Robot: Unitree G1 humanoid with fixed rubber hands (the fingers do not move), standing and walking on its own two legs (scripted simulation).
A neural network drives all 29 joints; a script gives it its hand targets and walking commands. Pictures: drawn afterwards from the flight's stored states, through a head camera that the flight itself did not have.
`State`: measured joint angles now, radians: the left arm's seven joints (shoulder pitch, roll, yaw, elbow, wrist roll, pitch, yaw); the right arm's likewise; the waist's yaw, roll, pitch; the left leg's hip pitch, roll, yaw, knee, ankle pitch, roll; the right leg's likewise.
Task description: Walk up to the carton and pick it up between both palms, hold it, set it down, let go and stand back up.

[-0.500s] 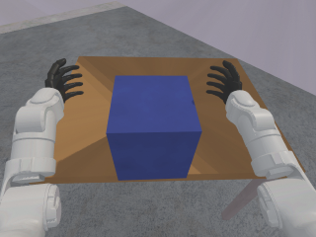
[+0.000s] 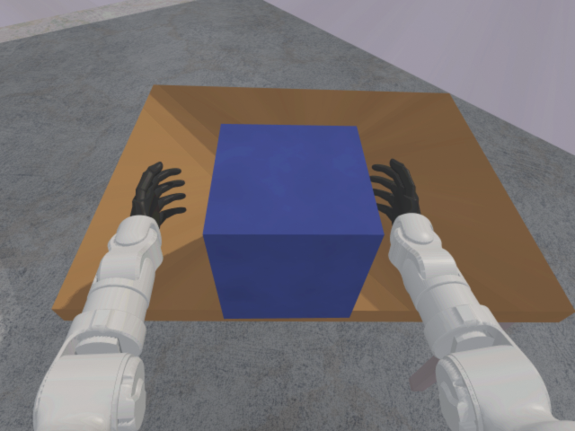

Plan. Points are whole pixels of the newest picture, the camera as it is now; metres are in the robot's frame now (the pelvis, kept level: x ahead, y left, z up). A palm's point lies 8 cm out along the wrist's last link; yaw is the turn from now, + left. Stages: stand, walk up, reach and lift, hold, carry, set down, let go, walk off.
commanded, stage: reach and lift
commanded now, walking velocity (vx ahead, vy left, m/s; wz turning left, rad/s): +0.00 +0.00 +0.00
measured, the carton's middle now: (288, 225) +0.42 +0.04 +0.03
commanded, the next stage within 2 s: none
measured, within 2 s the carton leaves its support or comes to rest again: neither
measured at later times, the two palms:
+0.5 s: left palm (159, 226) +0.39 +0.23 +0.06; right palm (396, 219) +0.41 -0.12 +0.07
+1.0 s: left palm (180, 229) +0.38 +0.20 +0.06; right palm (386, 233) +0.39 -0.11 +0.07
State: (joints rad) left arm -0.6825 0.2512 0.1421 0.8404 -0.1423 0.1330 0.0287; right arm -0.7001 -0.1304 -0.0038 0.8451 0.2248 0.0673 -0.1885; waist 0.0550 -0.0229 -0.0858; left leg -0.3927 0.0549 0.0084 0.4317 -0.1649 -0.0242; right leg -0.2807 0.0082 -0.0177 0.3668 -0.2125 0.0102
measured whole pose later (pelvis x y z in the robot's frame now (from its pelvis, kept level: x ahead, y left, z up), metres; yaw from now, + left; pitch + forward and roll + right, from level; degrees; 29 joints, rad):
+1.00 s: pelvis +0.01 +0.01 +0.01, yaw -1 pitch +4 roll -1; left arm -0.66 0.00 0.46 0.97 0.28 -0.16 0.01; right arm -0.62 0.11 -0.41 0.94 -0.27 -0.22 -0.11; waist 0.07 -0.04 -0.04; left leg -0.25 0.04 0.04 0.33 -0.14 -0.01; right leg -0.15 -0.01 0.00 0.27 -0.18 0.02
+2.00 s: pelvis +0.01 +0.00 +0.01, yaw +0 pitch +3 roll +0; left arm -0.60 -0.04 0.46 0.77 0.34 -0.04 -0.04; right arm -0.58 0.12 -0.38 0.90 -0.27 -0.24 -0.13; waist 0.08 -0.07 -0.01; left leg -0.21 0.05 0.07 0.27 -0.11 -0.02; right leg -0.10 -0.01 -0.03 0.21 -0.16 0.01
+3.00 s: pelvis +0.00 +0.00 +0.01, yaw +1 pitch +2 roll -1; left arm -0.62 -0.02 0.35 0.66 0.25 0.08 0.03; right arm -0.62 0.01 -0.15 0.88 -0.04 -0.20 -0.17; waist 0.02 -0.08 -0.08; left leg -0.22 0.05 0.07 0.26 -0.08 -0.01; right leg -0.10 -0.01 -0.06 0.21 -0.14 0.01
